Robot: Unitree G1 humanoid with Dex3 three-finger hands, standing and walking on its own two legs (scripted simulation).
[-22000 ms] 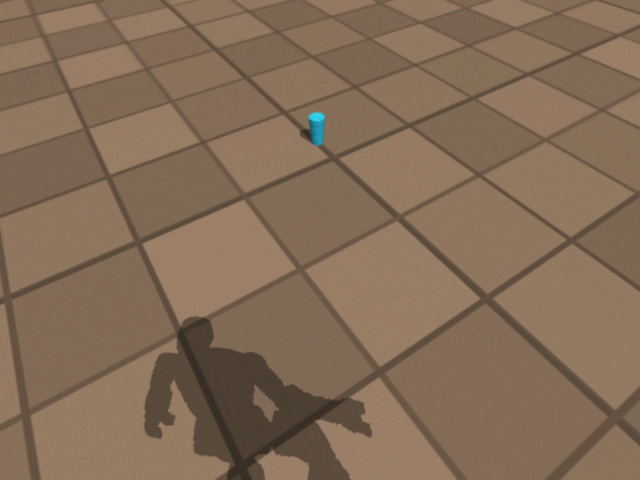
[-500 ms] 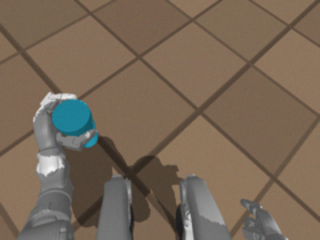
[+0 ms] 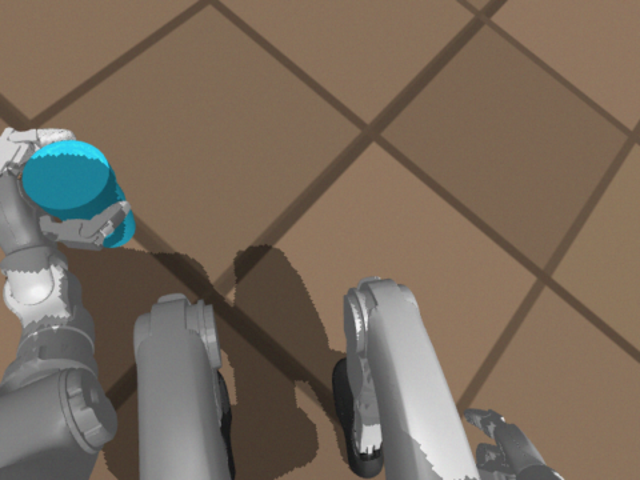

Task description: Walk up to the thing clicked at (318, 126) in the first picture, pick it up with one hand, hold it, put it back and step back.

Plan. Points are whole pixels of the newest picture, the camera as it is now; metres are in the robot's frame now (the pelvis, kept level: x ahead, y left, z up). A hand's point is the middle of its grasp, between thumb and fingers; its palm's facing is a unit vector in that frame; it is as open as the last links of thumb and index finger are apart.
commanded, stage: crouch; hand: left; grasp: from the side
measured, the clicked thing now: (93, 204) +0.45 +0.25 -0.08
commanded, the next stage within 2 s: lower in 0.60 s
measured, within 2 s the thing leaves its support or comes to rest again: neither
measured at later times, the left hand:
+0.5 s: hand (96, 204) +0.47 +0.27 -0.13, palm faces +0.29 -0.96 -0.03, open 10.9 cm
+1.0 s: hand (109, 216) +0.47 +0.27 -0.20, palm faces +0.30 -0.95 -0.03, open 10.9 cm
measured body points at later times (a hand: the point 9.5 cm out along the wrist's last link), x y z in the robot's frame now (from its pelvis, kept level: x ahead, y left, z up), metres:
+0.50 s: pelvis +0.00 +0.00 -0.06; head +0.23 +0.07 +0.32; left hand +0.45 +0.32 -0.13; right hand +0.09 -0.27 -0.17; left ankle +0.10 +0.14 -0.34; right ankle +0.09 -0.12 -0.34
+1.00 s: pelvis +0.00 +0.01 -0.08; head +0.24 +0.11 +0.29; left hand +0.45 +0.32 -0.19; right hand +0.10 -0.27 -0.16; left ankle +0.10 +0.14 -0.34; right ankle +0.09 -0.12 -0.34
